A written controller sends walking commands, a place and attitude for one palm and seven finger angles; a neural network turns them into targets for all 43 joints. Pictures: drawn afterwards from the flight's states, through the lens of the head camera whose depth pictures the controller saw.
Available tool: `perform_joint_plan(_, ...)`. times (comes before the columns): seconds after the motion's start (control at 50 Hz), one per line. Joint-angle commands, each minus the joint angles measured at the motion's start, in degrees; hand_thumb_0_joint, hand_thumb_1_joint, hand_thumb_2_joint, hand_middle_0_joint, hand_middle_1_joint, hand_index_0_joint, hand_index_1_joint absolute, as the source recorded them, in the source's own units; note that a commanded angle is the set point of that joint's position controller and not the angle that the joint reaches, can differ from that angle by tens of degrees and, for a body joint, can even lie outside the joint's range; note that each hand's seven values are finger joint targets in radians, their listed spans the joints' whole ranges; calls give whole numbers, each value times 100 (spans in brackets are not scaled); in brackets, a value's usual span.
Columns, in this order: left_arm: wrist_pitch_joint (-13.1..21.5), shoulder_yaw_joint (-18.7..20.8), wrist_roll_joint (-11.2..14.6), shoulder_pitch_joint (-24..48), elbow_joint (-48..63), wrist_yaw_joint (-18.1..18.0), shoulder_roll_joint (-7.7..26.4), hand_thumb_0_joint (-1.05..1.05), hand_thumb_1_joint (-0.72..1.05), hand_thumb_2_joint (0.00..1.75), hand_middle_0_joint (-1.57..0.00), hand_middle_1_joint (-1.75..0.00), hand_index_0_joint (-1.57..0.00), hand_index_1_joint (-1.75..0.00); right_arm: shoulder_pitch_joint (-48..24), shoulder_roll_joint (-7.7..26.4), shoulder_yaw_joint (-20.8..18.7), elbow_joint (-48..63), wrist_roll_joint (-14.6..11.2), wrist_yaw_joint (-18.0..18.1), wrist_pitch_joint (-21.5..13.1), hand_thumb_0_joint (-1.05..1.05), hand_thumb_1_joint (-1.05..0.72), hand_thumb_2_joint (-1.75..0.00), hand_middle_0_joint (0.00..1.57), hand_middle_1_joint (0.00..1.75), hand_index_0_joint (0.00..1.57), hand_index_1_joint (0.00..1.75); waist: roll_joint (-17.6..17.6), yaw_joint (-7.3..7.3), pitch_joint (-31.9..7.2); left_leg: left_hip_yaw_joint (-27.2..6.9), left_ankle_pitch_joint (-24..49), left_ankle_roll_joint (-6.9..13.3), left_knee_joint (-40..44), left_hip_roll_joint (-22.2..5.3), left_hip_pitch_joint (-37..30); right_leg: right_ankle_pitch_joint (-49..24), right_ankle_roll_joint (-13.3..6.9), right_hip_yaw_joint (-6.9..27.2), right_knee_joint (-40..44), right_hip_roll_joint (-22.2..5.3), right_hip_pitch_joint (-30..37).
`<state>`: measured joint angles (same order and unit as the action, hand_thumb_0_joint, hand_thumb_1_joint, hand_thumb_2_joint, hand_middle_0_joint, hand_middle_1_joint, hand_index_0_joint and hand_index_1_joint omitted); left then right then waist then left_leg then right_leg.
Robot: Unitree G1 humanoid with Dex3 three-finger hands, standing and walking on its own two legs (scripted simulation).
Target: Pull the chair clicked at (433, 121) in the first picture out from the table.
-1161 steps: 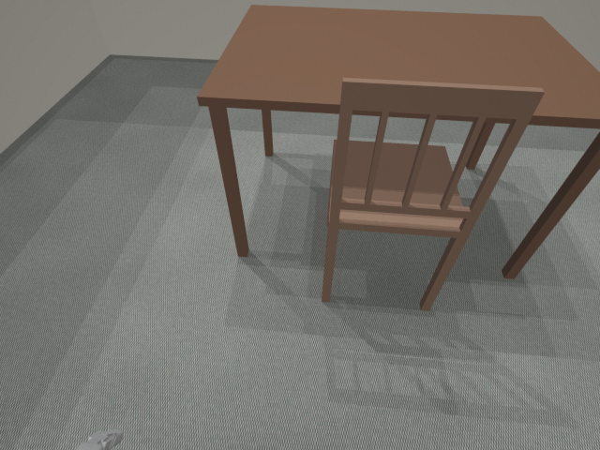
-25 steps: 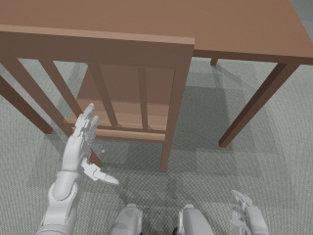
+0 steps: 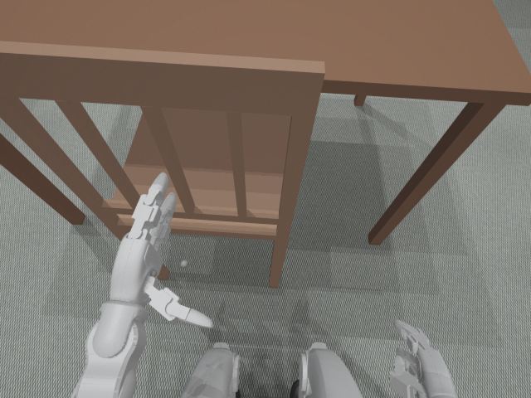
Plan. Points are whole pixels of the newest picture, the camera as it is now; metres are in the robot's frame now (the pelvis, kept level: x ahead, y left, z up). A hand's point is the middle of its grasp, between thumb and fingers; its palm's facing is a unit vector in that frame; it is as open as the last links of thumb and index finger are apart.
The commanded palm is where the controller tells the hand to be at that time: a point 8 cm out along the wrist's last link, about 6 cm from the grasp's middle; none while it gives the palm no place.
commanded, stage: aim the fingers beside a spindle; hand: left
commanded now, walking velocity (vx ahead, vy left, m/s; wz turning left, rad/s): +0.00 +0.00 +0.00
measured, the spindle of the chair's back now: (174, 167) +0.46 +0.16 +0.02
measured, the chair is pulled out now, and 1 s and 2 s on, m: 0.00 0.00 0.00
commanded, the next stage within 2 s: push the fingers through the gap in 1.76 s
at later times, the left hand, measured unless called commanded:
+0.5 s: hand (176, 250) +0.32 +0.14 +0.01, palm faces -0.06 -1.00 -0.05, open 16.9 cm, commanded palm +0.29 +0.19 +0.02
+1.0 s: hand (180, 259) +0.30 +0.13 +0.05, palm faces -0.11 -0.99 -0.02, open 16.9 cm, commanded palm +0.30 +0.20 +0.03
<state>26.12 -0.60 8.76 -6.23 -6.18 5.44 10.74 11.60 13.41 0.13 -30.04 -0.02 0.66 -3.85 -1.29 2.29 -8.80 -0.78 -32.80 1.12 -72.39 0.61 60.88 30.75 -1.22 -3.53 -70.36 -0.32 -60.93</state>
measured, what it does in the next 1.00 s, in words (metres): stands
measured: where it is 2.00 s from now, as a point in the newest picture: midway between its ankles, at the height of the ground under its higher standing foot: outside the picture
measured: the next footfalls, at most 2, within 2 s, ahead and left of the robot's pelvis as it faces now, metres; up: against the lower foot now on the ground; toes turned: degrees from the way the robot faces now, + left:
none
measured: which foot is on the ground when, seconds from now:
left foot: down 0.00-1.00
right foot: down 0.00-1.00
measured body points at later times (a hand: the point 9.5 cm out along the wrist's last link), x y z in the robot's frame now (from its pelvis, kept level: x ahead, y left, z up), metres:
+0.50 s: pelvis +0.00 +0.00 +0.00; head +0.10 +0.00 +0.43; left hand +0.32 +0.20 +0.01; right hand +0.17 -0.24 -0.11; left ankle +0.01 +0.11 -0.63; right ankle +0.02 -0.11 -0.63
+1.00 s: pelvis +0.01 +0.00 +0.01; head +0.12 +0.01 +0.44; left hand +0.30 +0.18 +0.05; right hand +0.17 -0.24 -0.09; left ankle +0.01 +0.11 -0.63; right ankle +0.02 -0.11 -0.63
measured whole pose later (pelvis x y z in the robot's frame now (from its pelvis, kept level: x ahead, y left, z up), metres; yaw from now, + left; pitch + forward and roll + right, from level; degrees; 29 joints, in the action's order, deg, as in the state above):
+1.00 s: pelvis +0.01 +0.00 +0.01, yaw +0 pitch +22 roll -2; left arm 25.9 0.1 9.3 -8.2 -3.7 5.7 11.0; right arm 12.2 13.0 0.0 -29.9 -0.2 0.9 -4.3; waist -0.9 2.7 -8.7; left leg -0.4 -32.8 1.3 -70.8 0.4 59.7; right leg 30.5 -1.0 -3.1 -68.7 -0.1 -59.9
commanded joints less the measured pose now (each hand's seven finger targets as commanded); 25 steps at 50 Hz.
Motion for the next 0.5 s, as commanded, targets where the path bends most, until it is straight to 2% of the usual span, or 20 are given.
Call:
perform_joint_plan(0.0, 451, 789, -64, 1057, 199, -337, 666, 0, -50, 30, -6, -8, -6, -8, -35, 770, -253, 470, -5, -21, -183, 0, -90, -90, 20, 30, 20, 30, 189, 213, -1544, -213, 1628, -13, 822, -67, -841, -1369, -22, 132, 815, 33, 1076)
perform_joint_plan(0.02, 293, 602, -91, 948, -356, -221, 421, 0, -50, 30, -6, -8, -6, -8, -51, 795, -250, 465, -28, -45, -141, 0, -90, -90, 20, 30, 20, 30, 368, 245, -1270, -176, 1227, -2, 812, -37, -553, -1072, -12, 152, 897, 35, 1012)
perform_joint_plan(0.06, -61, 438, -25, 542, -1166, 114, 189, 0, -50, 30, -6, -8, -6, -8, -44, 878, -256, 576, -112, -73, -72, 0, -90, -90, 20, 30, 20, 30, 675, 189, -1021, -89, 807, 20, 837, 19, -190, -685, -35, 272, 1105, 21, 1126)
perform_joint_plan(0.08, -193, 339, 26, 556, -1245, 305, 123, 0, -50, 30, -6, -8, -6, -8, -40, 932, -254, 663, -182, -71, -38, 0, -90, -90, 20, 30, 20, 30, 690, 165, -1116, -55, 793, 32, 863, 33, -225, -690, -40, 299, 1145, 10, 1218)
perform_joint_plan(0.1, -241, 163, 95, 958, -954, 471, 72, 0, -50, 30, -6, -8, -6, -8, -46, 960, -275, 732, -209, -46, -38, 0, -90, -90, 20, 30, 20, 30, 565, 204, -1303, -63, 848, 46, 864, 30, -328, -786, -43, 309, 1145, -20, 1275)
perform_joint_plan(0.12, -242, 225, 167, 1013, -616, 576, 167, 0, -50, 30, -6, -8, -6, -8, -36, 950, -305, 817, -207, -19, -59, 0, -90, -90, 20, 30, 20, 30, 390, 111, -1633, -75, 991, 48, 890, 26, -484, -934, -55, 311, 1106, -33, 1425)
perform_joint_plan(0.14, -168, 212, 246, 1199, -23, 634, 236, 0, -50, 30, -6, -8, -6, -8, -59, 923, -320, 908, -197, 11, -92, 0, -90, -90, 20, 30, 20, 30, 229, 82, -2030, -78, 1240, 70, 874, 17, -698, -1212, -48, 333, 1068, -48, 1607)
perform_joint_plan(0.16, -4, 291, 303, 1465, 652, 613, 425, 0, -50, 30, -6, -8, -6, -8, -90, 895, -328, 957, -175, 45, -138, 0, -90, -90, 20, 30, 20, 30, -17, 54, -2398, -108, 1568, 71, 862, -9, -987, -1519, -60, 326, 976, -49, 1736)
perform_joint_plan(0.18, 188, 507, 346, 1568, 1390, 536, 694, 0, -50, 30, -6, -8, -6, -8, -61, 850, -345, 979, -145, 71, -185, 0, -90, -90, 20, 30, 20, 30, -307, -79, -2884, -105, 1960, 59, 902, -16, -1381, -1837, -69, 353, 952, -60, 1953)
perform_joint_plan(0.2, 379, 669, 355, 1652, 1879, 383, 909, 0, -50, 30, -6, -8, -6, -8, -14, 808, -330, 942, -120, 100, -237, 0, -90, -90, 20, 30, 20, 30, -466, -95, -3041, -149, 2329, 34, 935, -44, -1720, -2054, -83, 303, 891, -48, 1925)
perform_joint_plan(0.22, 571, 683, 349, 1645, 2300, 213, 933, 0, -50, 30, -6, -8, -6, -8, 25, 756, -314, 860, -85, 112, -300, 0, -90, -90, 20, 30, 20, 30, -628, -108, -3150, -179, 2633, 1, 960, -68, -2022, -2160, -90, 275, 857, -31, 1815)
perform_joint_plan(0.26, 754, 842, 249, 1374, 2367, -154, 1063, 0, -50, 30, -6, -8, -6, -8, 105, 727, -293, 691, -14, 107, -358, 0, -90, -90, 20, 30, 20, 30, -615, -56, -2922, -244, 2929, -54, 962, -95, -2075, -2200, -100, 186, 769, -3, 1557)
perform_joint_plan(0.28, 724, 878, 162, 1245, 1816, -273, 954, 0, -50, 30, -6, -8, -6, -8, 58, 712, -280, 602, 2, 78, -344, 0, -90, -90, 20, 30, 20, 30, -447, 18, -2554, -262, 2761, -52, 934, -100, -1889, -2088, -74, 163, 763, 11, 1388)
perform_joint_plan(0.3, 681, 886, 77, 1405, 1242, -349, 885, 0, -50, 30, -6, -8, -6, -8, 24, 735, -271, 477, 9, 53, -317, 0, -90, -90, 20, 30, 20, 30, -191, 179, -2102, -268, 2354, -33, 858, -102, -1499, -1855, -33, 135, 776, 17, 1203)
perform_joint_plan(0.34, 392, 662, -101, 1132, -203, -293, 520, 0, -50, 30, -6, -8, -6, -8, -15, 795, -252, 394, -16, -14, -230, 0, -90, -90, 20, 30, 20, 30, 290, 313, -1283, -223, 1384, -7, 791, -57, -670, -1168, -7, 120, 855, 36, 913)
perform_joint_plan(0.36, 200, 544, -161, 888, -884, -178, 349, 0, -50, 30, -6, -8, -6, -8, -16, 826, -250, 398, -28, -50, -178, 0, -90, -90, 20, 30, 20, 30, 453, 294, -997, -171, 1056, 8, 802, -23, -393, -876, -21, 145, 955, 29, 864)
perform_joint_plan(0.38, 6, 364, -150, 853, -1281, -18, 144, 0, -50, 30, -6, -8, -6, -8, -11, 880, -247, 450, -81, -72, -125, 0, -90, -90, 20, 30, 20, 30, 608, 315, -906, -144, 832, 10, 808, -5, -270, -704, -21, 151, 982, 30, 810)
perform_joint_plan(0.42, -276, 262, -9, 1008, -1335, 329, 122, 0, -50, 30, -6, -8, -6, -8, -27, 980, -266, 648, -200, -59, -53, 0, -90, -90, 20, 30, 20, 30, 540, 189, -1112, -85, 715, 28, 898, 39, -310, -592, -56, 247, 1121, -6, 1062)
perform_joint_plan(0.46, -295, 123, 158, 1116, -572, 580, 92, 0, -50, 30, -6, -8, -6, -8, -27, 955, -313, 881, -198, -31, -77, 0, -90, -90, 20, 30, 20, 30, 267, 89, -1843, -83, 1148, 53, 902, 26, -645, -1086, -76, 290, 1056, -34, 1461)
perform_joint_plan(0.48, -185, 287, 220, 1220, 85, 606, 317, 0, -50, 30, -6, -8, -6, -8, -27, 929, -333, 949, -185, -5, -102, 0, -90, -90, 20, 30, 20, 30, 90, -4, -2342, -91, 1517, 56, 916, 3, -933, -1473, -73, 295, 993, -49, 1697)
